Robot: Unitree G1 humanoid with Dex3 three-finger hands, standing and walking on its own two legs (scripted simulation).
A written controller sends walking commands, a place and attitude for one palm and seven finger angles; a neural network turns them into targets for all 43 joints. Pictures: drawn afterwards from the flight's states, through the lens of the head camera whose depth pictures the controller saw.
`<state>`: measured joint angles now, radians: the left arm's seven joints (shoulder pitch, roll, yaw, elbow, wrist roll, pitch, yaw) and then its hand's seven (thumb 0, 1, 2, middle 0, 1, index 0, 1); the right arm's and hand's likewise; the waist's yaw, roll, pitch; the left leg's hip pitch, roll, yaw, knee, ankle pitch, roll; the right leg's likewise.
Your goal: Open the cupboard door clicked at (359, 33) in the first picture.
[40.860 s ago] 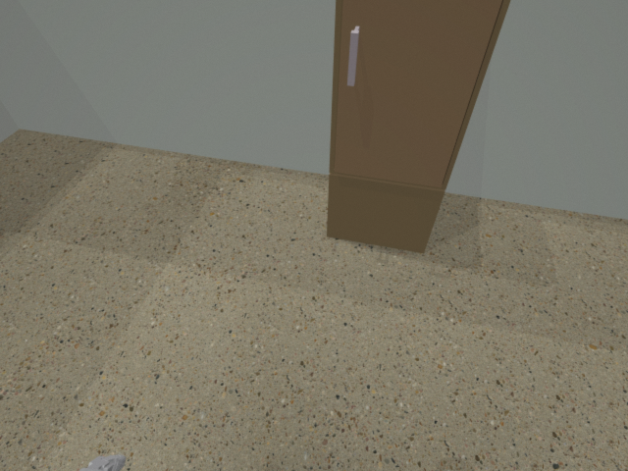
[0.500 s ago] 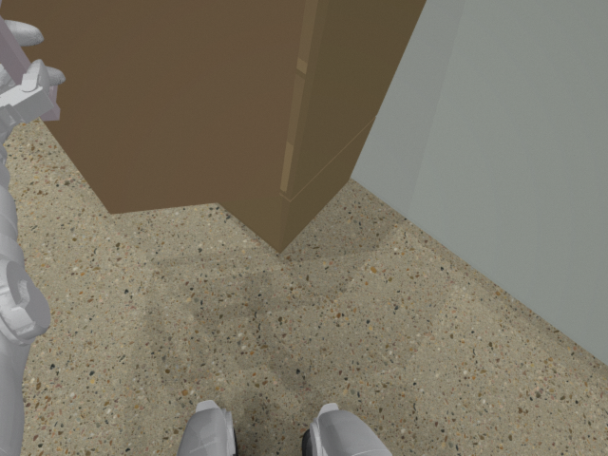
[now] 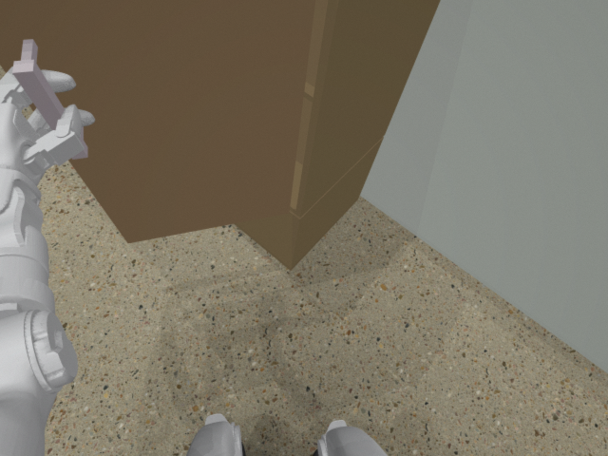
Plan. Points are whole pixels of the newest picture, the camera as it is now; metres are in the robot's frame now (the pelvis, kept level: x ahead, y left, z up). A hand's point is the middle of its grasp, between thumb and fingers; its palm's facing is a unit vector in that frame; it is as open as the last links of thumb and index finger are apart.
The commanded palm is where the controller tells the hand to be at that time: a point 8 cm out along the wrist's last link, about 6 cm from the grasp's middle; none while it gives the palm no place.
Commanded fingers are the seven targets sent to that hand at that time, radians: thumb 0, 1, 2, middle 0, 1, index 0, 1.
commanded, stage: pull the door open along its arc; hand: left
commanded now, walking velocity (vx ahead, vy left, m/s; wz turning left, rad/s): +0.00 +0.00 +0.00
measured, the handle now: (56, 104) +0.55 +0.27 +0.10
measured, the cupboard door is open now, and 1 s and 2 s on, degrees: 55 96 100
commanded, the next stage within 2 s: open thumb and fingers to let go in 0.74 s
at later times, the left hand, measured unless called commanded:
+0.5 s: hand (149, 229) +0.36 +0.14 +0.10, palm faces +0.49 -0.87 +0.03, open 6.0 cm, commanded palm +0.30 +0.19 +0.09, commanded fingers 0.00 0.90 0.90 -0.40 -1.35 -0.40 -1.35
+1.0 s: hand (208, 257) +0.33 +0.08 +0.09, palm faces +0.50 -0.86 -0.01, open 6.0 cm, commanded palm +0.29 +0.13 +0.09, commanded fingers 0.00 0.27 0.63 -0.35 -1.28 -0.35 -1.28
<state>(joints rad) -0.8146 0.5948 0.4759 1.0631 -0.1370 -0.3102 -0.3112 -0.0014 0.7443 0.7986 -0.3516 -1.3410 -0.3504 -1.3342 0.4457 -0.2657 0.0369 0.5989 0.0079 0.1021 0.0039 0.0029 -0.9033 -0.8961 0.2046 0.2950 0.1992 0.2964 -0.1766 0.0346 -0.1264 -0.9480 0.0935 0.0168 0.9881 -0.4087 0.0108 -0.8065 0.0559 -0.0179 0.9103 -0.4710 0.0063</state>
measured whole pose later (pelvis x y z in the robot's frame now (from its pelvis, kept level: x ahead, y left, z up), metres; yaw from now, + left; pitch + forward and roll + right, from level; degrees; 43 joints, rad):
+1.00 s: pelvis +0.00 -0.05 +0.02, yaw +6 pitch +9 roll +1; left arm -0.12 -0.06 -0.04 0.32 0.02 -0.24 0.53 -0.01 0.66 0.79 -0.35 -1.33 -0.36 -1.33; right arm 0.21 -0.21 -0.01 0.64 -0.06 0.08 -0.01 0.01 -0.91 -0.90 0.20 0.29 0.20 0.30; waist -0.02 0.03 -0.13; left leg -0.64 0.04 -0.03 0.83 -0.35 -0.05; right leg -0.53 0.01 -0.07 0.88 -0.51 -0.06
